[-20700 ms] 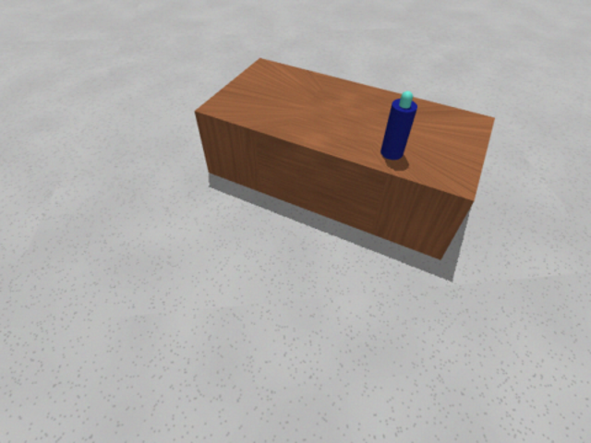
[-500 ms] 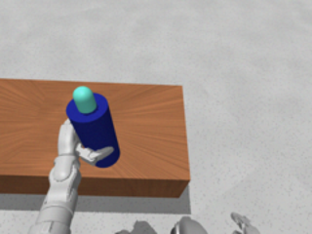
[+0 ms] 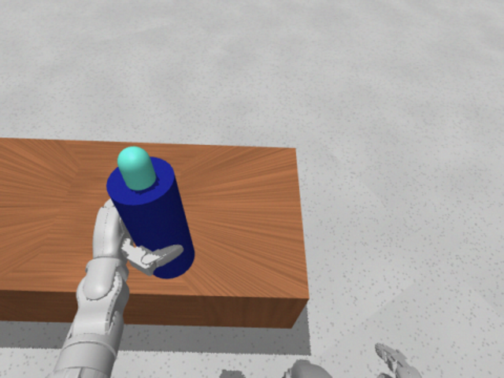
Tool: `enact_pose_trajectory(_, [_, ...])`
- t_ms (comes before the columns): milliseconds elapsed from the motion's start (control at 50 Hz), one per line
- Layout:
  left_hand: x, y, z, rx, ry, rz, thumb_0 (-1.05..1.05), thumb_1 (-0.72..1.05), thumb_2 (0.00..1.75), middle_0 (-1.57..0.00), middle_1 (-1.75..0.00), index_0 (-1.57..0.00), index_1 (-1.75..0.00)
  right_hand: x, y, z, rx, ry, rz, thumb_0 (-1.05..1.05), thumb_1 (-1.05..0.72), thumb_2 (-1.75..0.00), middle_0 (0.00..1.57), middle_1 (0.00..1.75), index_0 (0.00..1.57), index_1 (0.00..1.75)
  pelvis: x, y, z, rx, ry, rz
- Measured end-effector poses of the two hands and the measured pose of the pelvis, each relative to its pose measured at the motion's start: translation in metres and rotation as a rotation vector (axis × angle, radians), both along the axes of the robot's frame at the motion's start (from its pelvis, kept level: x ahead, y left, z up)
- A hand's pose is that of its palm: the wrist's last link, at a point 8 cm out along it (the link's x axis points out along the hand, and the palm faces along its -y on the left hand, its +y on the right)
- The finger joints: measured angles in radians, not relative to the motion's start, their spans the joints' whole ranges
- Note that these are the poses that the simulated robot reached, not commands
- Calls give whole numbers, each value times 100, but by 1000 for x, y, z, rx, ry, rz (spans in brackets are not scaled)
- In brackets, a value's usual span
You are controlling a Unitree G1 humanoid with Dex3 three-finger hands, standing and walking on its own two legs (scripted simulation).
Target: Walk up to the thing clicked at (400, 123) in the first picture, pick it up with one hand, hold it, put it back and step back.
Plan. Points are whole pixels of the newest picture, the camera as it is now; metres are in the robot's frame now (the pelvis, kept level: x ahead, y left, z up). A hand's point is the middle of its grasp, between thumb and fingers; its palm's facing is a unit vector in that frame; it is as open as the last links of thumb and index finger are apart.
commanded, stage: hold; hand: left
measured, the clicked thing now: (154, 214) +0.35 +0.15 +0.07
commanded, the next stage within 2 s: none
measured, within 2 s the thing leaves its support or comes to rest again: neither
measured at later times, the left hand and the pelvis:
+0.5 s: hand (150, 238) +0.32 +0.16 +0.04, palm faces +0.06 -1.00 -0.02, open 11.8 cm; pelvis -0.01 -0.01 +0.00, yaw +0 degrees
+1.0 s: hand (145, 235) +0.32 +0.17 +0.04, palm faces +0.06 -1.00 -0.02, open 11.8 cm; pelvis +0.00 +0.00 +0.01, yaw +0 degrees
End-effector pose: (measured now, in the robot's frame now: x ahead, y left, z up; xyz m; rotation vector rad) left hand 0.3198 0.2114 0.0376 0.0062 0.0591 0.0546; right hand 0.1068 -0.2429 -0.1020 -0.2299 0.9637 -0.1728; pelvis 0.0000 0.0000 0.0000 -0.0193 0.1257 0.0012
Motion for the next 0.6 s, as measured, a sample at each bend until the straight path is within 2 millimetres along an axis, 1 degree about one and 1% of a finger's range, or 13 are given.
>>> enact_pose_trajectory(460, [-20, 1, 4, 5, -10, 6, -1, -57, 107, -60, -100, -58, -100, -1, -5, 7, -6, -33, 7, 1, -90, -90, 20, 30, 21, 30, -6, -5, 4, 3, -30, 3])
enact_pose_trajectory(600, [-22, 2, 7, 13, -9, 4, -1, -57, 107, -60, -99, -58, -100, 2, -4, 8, -3, -48, 7, 1, -91, -90, 20, 30, 21, 30, -6, -5, 4, 3, -35, 5])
